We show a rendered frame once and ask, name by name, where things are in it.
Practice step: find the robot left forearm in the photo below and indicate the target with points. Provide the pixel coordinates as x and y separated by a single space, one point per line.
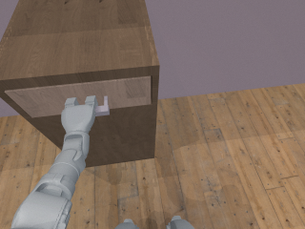
61 178

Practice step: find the cabinet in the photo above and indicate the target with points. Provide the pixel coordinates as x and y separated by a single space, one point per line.
60 42

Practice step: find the left robot upper arm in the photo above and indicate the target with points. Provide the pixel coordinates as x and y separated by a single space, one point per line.
44 211

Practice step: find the robot left shin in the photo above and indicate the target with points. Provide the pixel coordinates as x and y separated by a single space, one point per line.
128 220

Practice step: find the handle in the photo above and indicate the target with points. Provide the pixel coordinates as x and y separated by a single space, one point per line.
104 109

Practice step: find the drawer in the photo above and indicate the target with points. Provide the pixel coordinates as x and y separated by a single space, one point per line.
50 100

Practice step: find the robot right thigh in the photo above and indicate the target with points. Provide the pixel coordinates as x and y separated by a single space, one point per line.
179 224

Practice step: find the robot left hand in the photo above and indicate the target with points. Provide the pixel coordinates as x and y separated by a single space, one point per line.
77 117

